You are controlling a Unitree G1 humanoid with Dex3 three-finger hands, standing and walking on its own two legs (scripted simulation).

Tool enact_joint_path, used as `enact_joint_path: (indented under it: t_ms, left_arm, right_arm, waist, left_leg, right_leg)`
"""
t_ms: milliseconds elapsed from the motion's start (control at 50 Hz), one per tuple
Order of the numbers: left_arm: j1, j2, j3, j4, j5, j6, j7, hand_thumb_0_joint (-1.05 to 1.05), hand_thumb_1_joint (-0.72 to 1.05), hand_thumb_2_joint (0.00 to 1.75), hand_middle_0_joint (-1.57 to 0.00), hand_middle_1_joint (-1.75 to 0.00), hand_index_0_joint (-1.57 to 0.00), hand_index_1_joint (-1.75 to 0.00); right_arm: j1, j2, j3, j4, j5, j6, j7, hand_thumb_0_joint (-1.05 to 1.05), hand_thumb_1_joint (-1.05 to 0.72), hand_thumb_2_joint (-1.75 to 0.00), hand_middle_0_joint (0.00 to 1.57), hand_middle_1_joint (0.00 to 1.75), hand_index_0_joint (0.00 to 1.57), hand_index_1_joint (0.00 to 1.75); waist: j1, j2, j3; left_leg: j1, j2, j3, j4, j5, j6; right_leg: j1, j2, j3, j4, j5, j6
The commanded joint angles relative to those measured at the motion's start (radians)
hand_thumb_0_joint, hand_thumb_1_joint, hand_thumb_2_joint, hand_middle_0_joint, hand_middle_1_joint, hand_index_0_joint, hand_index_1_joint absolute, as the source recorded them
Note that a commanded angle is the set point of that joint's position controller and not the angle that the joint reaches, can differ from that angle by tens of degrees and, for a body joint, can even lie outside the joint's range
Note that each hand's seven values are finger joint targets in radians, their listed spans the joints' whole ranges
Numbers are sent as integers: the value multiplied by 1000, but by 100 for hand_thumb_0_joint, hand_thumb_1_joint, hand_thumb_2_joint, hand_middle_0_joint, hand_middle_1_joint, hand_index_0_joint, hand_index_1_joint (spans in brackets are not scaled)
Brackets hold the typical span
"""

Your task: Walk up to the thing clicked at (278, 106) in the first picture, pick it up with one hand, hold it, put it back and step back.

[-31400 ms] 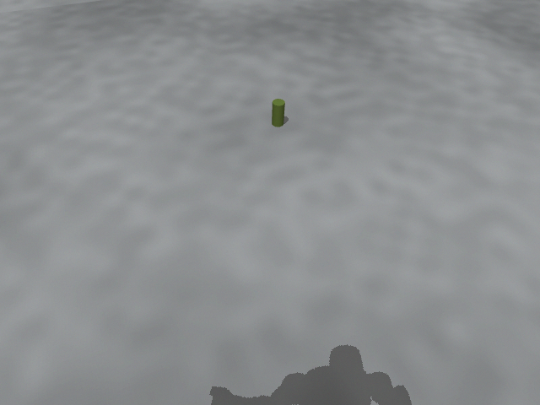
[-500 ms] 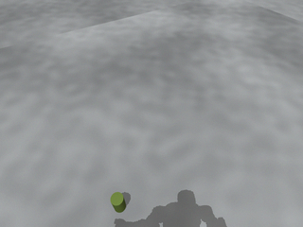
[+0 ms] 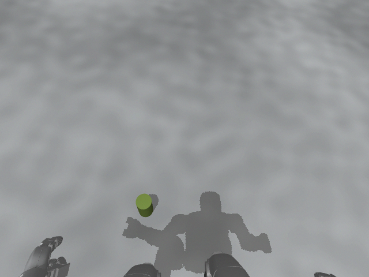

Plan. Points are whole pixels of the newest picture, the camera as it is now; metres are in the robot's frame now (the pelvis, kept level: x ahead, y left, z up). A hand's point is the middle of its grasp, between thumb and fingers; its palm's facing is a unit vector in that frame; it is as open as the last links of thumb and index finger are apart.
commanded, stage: step back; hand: left
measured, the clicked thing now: (144, 205) +0.44 +0.14 -0.68
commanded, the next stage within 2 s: none
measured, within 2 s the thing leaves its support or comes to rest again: neither
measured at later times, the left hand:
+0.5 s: hand out of the picture +0.02 +0.26 -0.14, palm faces -0.09 -0.92 -0.39, open 7.4 cm
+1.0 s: hand out of the picture -0.11 +0.29 -0.14, palm faces -0.07 -0.93 -0.37, open 7.4 cm
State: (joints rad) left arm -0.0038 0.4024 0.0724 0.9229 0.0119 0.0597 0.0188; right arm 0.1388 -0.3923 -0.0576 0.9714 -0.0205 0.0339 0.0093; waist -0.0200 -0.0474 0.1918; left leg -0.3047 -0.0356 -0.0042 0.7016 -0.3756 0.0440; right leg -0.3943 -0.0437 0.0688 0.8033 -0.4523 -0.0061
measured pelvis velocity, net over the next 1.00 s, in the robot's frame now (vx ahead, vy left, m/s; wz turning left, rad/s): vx -0.24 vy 0.02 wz -0.07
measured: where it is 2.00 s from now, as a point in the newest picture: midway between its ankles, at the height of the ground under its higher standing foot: outside the picture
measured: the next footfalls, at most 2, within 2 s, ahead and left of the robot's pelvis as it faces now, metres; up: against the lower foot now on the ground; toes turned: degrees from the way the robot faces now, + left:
right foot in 0.40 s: -0.06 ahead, -0.12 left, +0.00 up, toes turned -2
left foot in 0.72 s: -0.12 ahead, +0.13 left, +0.00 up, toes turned -3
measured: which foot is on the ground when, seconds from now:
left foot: down 0.00-0.42, up 0.44-0.70, down 0.72-1.00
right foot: up 0.00-0.38, down 0.40-0.74, up 0.76-1.00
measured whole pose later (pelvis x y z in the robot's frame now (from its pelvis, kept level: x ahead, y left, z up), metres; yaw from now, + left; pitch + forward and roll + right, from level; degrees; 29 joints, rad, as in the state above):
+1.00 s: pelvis -0.24 +0.02 +0.01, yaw -4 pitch -2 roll -2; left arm 0.16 0.41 0.10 0.80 0.02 0.07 0.00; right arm 0.14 -0.36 -0.03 0.82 -0.03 0.01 -0.02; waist 0.00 -0.03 0.18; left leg -0.37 0.04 -0.01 0.62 -0.22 0.02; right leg -0.38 0.06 0.13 1.05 -0.51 0.02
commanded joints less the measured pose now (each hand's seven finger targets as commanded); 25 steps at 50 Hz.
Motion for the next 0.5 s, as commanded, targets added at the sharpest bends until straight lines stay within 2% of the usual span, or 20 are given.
enact_joint_path:
  t_ms: [0, 20, 40, 80, 100, 140, 160, 200, 260, 300, 320, 340, 360, 380, 400, 420, 440, 460, 480]
  left_arm:
    - [35, 159, 34, -81, -9, -8, 33, 0, 90, 90, -20, -30, -20, -30]
    - [91, 154, 31, -73, -16, -9, 31, 0, 90, 90, -20, -30, -20, -30]
    - [104, 159, 33, -70, -18, -10, 28, 0, 90, 90, -20, -30, -20, -30]
    - [114, 165, 39, -79, -8, -14, 24, 0, 90, 90, -20, -30, -20, -30]
    - [103, 165, 40, -91, -5, -16, 22, 0, 90, 90, -20, -30, -20, -30]
    - [83, 155, 41, -113, -4, -20, 20, 0, 90, 90, -20, -30, -20, -30]
    - [82, 159, 45, -119, -3, -21, 18, 0, 90, 90, -20, -30, -20, -30]
    - [100, 156, 48, -127, 0, -23, 16, 0, 90, 90, -20, -30, -20, -30]
    - [138, 154, 55, -122, 4, -30, 7, 0, 90, 90, -20, -30, -20, -30]
    - [169, 148, 58, -114, 7, -31, -2, 0, 90, 90, -20, -30, -20, -30]
    - [200, 143, 59, -106, 8, -34, -4, 0, 90, 90, -20, -30, -20, -30]
    - [256, 135, 59, -91, 10, -39, -6, 0, 90, 90, -20, -30, -20, -30]
    - [280, 141, 62, -81, 17, -44, -6, 0, 90, 90, -20, -30, -20, -30]
    - [266, 202, 77, -97, 30, -50, -6, 0, 90, 90, -20, -30, -20, -30]
    - [226, 277, 95, -116, 13, -46, -11, 0, 90, 90, -20, -30, -20, -30]
    - [155, 307, 97, -163, 26, -51, -7, 0, 90, 90, -20, -30, -20, -30]
    - [114, 263, 90, -184, 19, -53, -3, 0, 90, 90, -20, -30, -20, -30]
    - [82, 227, 79, -193, 13, -55, 4, 0, 90, 90, -20, -30, -20, -30]
    - [66, 218, 75, -195, 16, -55, 8, 0, 90, 90, -20, -30, -20, -30]
  right_arm:
    - [-17, -279, -67, -98, -4, -28, -32, 0, -90, -90, 20, 30, 20, 30]
    - [-54, -247, -62, -114, -12, -27, -40, 0, -90, -90, 20, 30, 20, 30]
    - [-49, -226, -56, -126, -9, -28, -44, 0, -90, -90, 20, 30, 20, 30]
    - [-6, -207, -58, -135, -8, -28, -49, 0, -90, -90, 20, 30, 20, 30]
    - [14, -200, -57, -139, -7, -27, -49, 0, -90, -90, 20, 30, 20, 30]
    - [47, -208, -61, -141, -3, -27, -52, 0, -90, -90, 20, 30, 20, 30]
    - [54, -214, -62, -148, -2, -27, -51, 0, -90, -90, 20, 30, 20, 30]
    - [55, -229, -67, -162, -5, -25, -51, 0, -90, -90, 20, 30, 20, 30]
    - [23, -230, -62, -184, -3, -25, -46, 0, -90, -90, 20, 30, 20, 30]
    - [2, -246, -65, -191, -2, -22, -42, 0, -90, -90, 20, 30, 20, 30]
    - [-17, -242, -62, -190, 1, -19, -41, 0, -90, -90, 20, 30, 20, 30]
    - [-39, -248, -61, -195, 6, -17, -38, 0, -90, -90, 20, 30, 20, 30]
    - [-44, -231, -55, -191, 12, -15, -35, 0, -90, -90, 20, 30, 20, 30]
    - [-34, -200, -46, -197, 21, -15, -34, 0, -90, -90, 20, 30, 20, 30]
    - [-78, -170, -40, -206, 26, -14, -35, 0, -90, -90, 20, 30, 20, 30]
    - [-71, -182, -48, -194, 20, -7, -40, 0, -90, -90, 20, 30, 20, 30]
    - [-38, -196, -49, -178, 19, -3, -37, 0, -90, -90, 20, 30, 20, 30]
    - [5, -187, -44, -165, 29, -6, -35, 0, -90, -90, 20, 30, 20, 30]
    - [16, -182, -41, -156, 31, -10, -36, 0, -90, -90, 20, 30, 20, 30]
  waist:
    - [6, 184, -280]
    - [41, 181, -278]
    - [47, 196, -269]
    - [19, 178, -284]
    - [8, 159, -259]
    - [-21, 161, -243]
    - [-26, 159, -230]
    - [-35, 171, -250]
    - [-23, 162, -277]
    - [-10, 182, -273]
    - [9, 167, -276]
    - [39, 171, -288]
    - [49, 144, -292]
    - [32, 15, -281]
    - [58, -171, -204]
    - [57, -219, -161]
    - [33, -132, -139]
    - [11, -66, -145]
    - [3, -76, -141]
  left_leg:
    - [200, 324, -367, -261, 789, 159]
    - [244, 270, -272, -225, 794, 135]
    - [239, 253, -244, -215, 775, 127]
    - [305, 260, -243, -198, 782, 156]
    - [288, 247, -226, -204, 790, 139]
    - [321, 276, -243, -196, 794, 179]
    - [299, 278, -239, -202, 787, 177]
    - [306, 303, -261, -202, 725, 205]
    - [248, 306, -262, -203, 600, 202]
    - [174, 303, -258, -214, 485, 183]
    - [149, 287, -238, -199, 441, 162]
    - [118, 271, -212, -167, 420, 135]
    - [48, 242, -188, -139, 369, 89]
    - [-101, 164, -144, -55, 236, 29]
    - [-155, -26, -27, 133, -21, -32]
    - [-129, -56, -76, 361, -242, -46]
    - [-115, -59, -145, 472, -215, -47]
    - [-144, -77, -167, 495, -159, -44]
    - [-154, -90, -155, 501, -133, -44]
  right_leg:
    - [-108, 137, 167, 387, -159, -32]
    - [-143, 130, 155, 396, -89, -29]
    - [-133, 124, 141, 402, -57, -23]
    - [-128, 116, 108, 367, -52, 5]
    - [-124, 124, 101, 354, -44, 17]
    - [-128, 111, 91, 265, -64, 26]
    - [-113, 111, 83, 246, -62, 25]
    - [-87, 96, 61, 172, -61, 22]
    - [-5, 72, 16, 60, -38, 12]
    - [63, 61, -18, -43, -11, -7]
    - [109, 59, -27, -140, 46, -17]
    - [176, 56, -46, -265, 143, -32]
    - [244, 38, -16, -324, 237, -51]
    - [297, -74, 165, -346, 288, -104]
    - [177, -240, 381, -441, 340, -247]
    - [47, -363, 494, -481, 399, -340]
    - [9, -332, 429, -471, 435, -318]
    - [71, -253, 301, -417, 544, -281]
    - [79, -210, 231, -390, 588, -245]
